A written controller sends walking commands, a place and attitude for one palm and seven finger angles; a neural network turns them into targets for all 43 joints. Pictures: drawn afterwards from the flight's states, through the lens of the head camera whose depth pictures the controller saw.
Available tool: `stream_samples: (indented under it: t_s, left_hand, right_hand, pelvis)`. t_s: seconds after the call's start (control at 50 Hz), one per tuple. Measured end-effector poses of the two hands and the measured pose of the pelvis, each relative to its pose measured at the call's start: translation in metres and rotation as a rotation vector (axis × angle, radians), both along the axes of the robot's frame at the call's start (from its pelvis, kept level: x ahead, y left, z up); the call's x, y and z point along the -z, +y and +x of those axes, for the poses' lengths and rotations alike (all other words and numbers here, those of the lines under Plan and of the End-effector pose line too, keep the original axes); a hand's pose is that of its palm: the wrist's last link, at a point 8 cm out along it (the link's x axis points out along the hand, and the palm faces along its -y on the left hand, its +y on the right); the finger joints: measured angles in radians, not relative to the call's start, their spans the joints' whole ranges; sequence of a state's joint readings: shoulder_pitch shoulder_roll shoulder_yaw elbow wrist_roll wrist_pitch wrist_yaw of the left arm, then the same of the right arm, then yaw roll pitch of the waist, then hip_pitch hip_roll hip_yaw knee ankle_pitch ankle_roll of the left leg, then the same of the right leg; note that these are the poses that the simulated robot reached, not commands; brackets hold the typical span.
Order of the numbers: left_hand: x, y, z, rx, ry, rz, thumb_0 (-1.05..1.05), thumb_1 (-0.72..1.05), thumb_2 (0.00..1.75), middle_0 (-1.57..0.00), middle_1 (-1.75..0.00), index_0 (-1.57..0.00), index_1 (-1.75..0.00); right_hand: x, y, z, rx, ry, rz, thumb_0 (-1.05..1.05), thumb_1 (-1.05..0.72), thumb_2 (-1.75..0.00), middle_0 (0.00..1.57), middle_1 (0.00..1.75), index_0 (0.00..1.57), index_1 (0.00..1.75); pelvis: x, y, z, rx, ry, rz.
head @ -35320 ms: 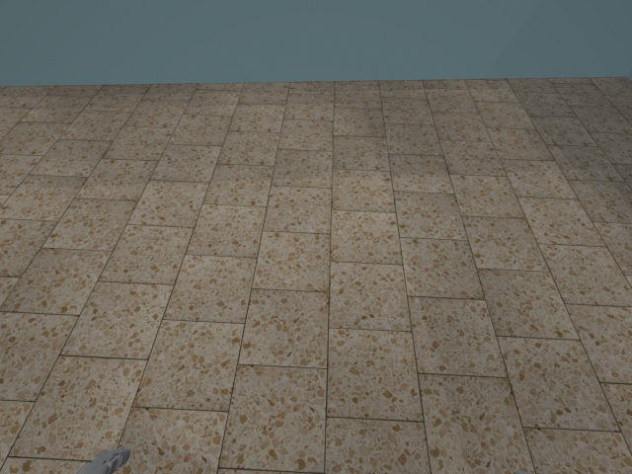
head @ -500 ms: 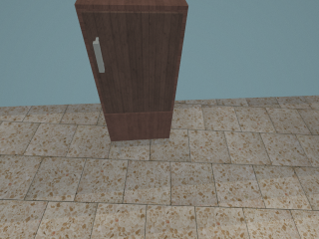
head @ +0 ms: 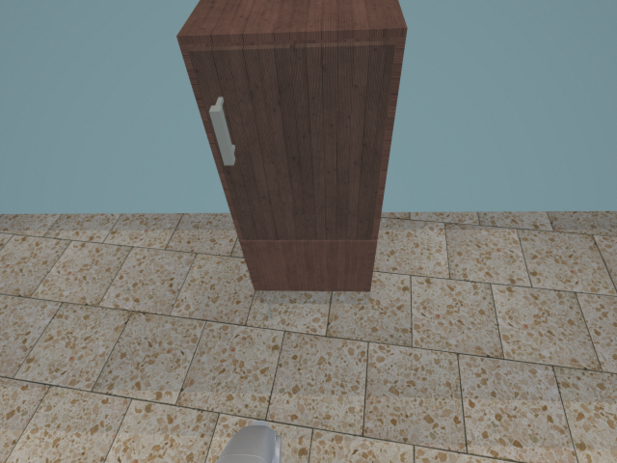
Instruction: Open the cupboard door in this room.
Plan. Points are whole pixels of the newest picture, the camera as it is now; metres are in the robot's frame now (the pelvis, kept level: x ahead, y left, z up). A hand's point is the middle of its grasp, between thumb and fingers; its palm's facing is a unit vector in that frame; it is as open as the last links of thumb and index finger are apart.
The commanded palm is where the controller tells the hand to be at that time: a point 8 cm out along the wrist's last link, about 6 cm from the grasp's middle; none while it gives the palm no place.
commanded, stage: take the last steps up to it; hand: left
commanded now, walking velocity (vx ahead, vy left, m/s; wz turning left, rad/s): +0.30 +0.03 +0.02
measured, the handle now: (225, 131) +0.77 +0.27 -0.01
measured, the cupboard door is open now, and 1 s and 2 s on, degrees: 0 0 0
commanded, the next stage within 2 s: come to a stop and stand still in 0.44 s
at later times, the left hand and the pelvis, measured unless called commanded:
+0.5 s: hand (193, 375) +0.27 +0.24 -0.17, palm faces +0.03 -0.98 -0.20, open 7.4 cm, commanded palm none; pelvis +0.19 +0.05 +0.00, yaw -2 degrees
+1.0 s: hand (206, 358) +0.30 +0.23 -0.17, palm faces +0.02 -0.96 -0.29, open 7.3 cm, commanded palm none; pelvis +0.21 +0.03 -0.01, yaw -2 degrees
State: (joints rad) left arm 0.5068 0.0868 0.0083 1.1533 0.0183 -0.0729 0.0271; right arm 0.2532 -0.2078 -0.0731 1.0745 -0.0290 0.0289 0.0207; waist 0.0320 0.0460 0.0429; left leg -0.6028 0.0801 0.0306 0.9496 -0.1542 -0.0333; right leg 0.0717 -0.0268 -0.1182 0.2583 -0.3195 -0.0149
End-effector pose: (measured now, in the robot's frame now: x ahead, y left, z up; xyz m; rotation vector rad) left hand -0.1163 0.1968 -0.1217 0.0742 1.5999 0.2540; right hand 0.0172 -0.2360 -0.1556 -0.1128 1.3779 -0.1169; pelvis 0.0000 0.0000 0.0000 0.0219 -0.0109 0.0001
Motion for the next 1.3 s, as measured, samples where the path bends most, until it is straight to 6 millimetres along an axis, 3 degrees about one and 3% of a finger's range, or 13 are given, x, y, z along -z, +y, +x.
stream_samples:
  t_s: [0.14,0.18,0.24,0.36,0.48,0.58,0.66,0.72,0.82,0.96,1.04,1.14,1.3]
  left_hand:
    - [0.009,0.001,0.003,-0.092,0.173,-0.079,0.01,0.91,0.89,-0.2,-0.3,-0.2,-0.3]
    - [0.018,0.012,0.019,-0.093,0.197,-0.098,0.01,0.9,0.89,-0.21,-0.3,-0.2,-0.3]
    - [0.029,0.036,0.068,-0.056,0.144,-0.089,0.01,0.9,0.89,-0.21,-0.3,-0.2,-0.3]
    - [0.033,0.083,0.221,0.07,-0.147,-0.024,0.01,0.91,0.89,-0.2,-0.29,-0.2,-0.3]
    - [0.017,0.094,0.36,0.155,-0.4,0.018,0.01,0.91,0.9,-0.2,-0.29,-0.2,-0.3]
    - [0.006,0.077,0.441,0.229,-0.489,0.028,0.0,0.91,0.9,-0.2,-0.29,-0.2,-0.3]
    - [0.012,0.053,0.482,0.282,-0.51,0.041,0.0,0.91,0.9,-0.2,-0.29,-0.2,-0.3]
    - [0.015,0.035,0.488,0.299,-0.488,0.037,0.0,0.91,0.9,-0.2,-0.29,-0.2,-0.3]
    - [0.014,0.026,0.465,0.248,-0.421,0.041,0.0,0.91,0.89,-0.2,-0.3,-0.2,-0.3]
    - [0.009,0.062,0.426,0.201,-0.378,0.097,-0.01,0.92,0.89,-0.21,-0.3,-0.21,-0.3]
    - [0.016,0.088,0.399,0.179,-0.366,0.102,0.0,0.91,0.89,-0.21,-0.3,-0.21,-0.3]
    - [0.031,0.114,0.365,0.145,-0.332,0.063,0.0,0.91,0.89,-0.2,-0.3,-0.2,-0.3]
    - [0.026,0.115,0.303,0.105,-0.206,-0.012,0.01,0.91,0.9,-0.2,-0.29,-0.2,-0.3]
  right_hand:
    - [0.002,0.046,0.15,-0.128,-0.177,-0.008,0.01,-0.91,-0.9,0.19,0.3,0.19,0.3]
    - [0.003,0.061,0.186,-0.139,-0.252,-0.022,0.01,-0.91,-0.9,0.19,0.3,0.2,0.3]
    - [-0.004,0.075,0.211,-0.114,-0.301,-0.024,0.01,-0.91,-0.9,0.2,0.3,0.2,0.3]
    - [-0.021,0.074,0.213,0.005,-0.299,-0.06,-0.03,-0.94,-0.9,0.2,0.3,0.2,0.3]
    - [-0.019,0.055,0.192,0.044,-0.17,-0.086,-0.03,-0.94,-0.9,0.2,0.3,0.2,0.3]
    - [-0.007,0.051,0.165,0.098,-0.015,-0.052,-0.01,-0.92,-0.9,0.2,0.3,0.2,0.3]
    - [0.008,0.047,0.151,0.14,0.107,-0.01,0.0,-0.91,-0.9,0.2,0.3,0.2,0.3]
    - [0.014,0.041,0.153,0.163,0.164,0.011,0.0,-0.91,-0.9,0.2,0.3,0.2,0.3]
    - [0.015,0.029,0.178,0.124,0.157,0.012,0.01,-0.91,-0.9,0.2,0.3,0.2,0.3]
    - [0.011,0.02,0.22,0.06,0.011,-0.022,0.01,-0.91,-0.9,0.2,0.3,0.2,0.3]
    - [0.0,0.026,0.229,0.036,-0.08,-0.058,0.0,-0.91,-0.9,0.2,0.3,0.2,0.3]
    - [-0.015,0.048,0.203,0.041,-0.125,-0.108,0.0,-0.91,-0.9,0.2,0.3,0.2,0.3]
    - [-0.031,0.081,0.158,0.051,-0.015,-0.09,0.01,-0.9,-0.9,0.2,0.3,0.2,0.3]
  pelvis:
    - [0.018,0.031,0.06,-0.008,0.028,-0.01]
    - [0.027,0.043,0.079,-0.008,0.027,-0.016]
    - [0.024,0.053,0.099,0.012,0.008,-0.006]
    - [0.008,0.061,0.139,0.034,-0.008,0.001]
    - [0.003,0.057,0.179,0.036,-0.009,0.008]
    - [0.005,0.043,0.212,0.041,-0.012,0.011]
    - [0.016,0.022,0.239,0.045,-0.015,0.021]
    - [0.018,0.013,0.246,0.037,-0.017,0.006]
    - [0.012,0.011,0.239,0.024,-0.018,0.023]
    - [0.011,0.022,0.217,0.03,-0.006,0.027]
    - [0.013,0.036,0.203,0.036,-0.003,0.013]
    - [0.013,0.058,0.189,0.039,-0.009,-0.021]
    - [-0.005,0.068,0.189,0.036,0.023,-0.037]
